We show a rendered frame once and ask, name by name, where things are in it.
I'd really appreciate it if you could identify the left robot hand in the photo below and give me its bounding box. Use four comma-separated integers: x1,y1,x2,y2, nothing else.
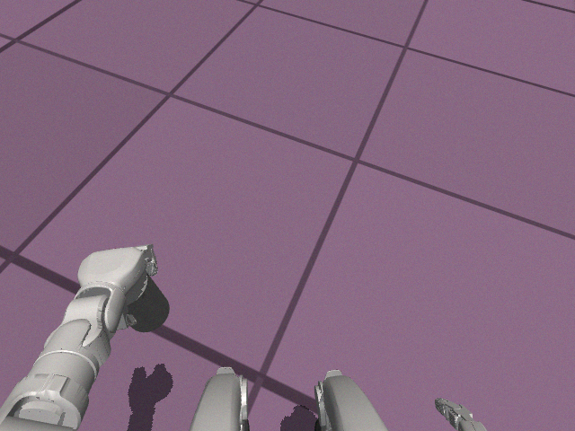
77,244,158,330

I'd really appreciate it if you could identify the right robot hand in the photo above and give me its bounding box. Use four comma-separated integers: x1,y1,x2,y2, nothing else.
435,398,487,431

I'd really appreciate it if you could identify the left robot arm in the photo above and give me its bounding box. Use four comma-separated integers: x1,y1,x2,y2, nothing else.
0,282,126,431

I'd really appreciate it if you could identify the can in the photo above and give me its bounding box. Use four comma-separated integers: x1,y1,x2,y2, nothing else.
126,271,170,332

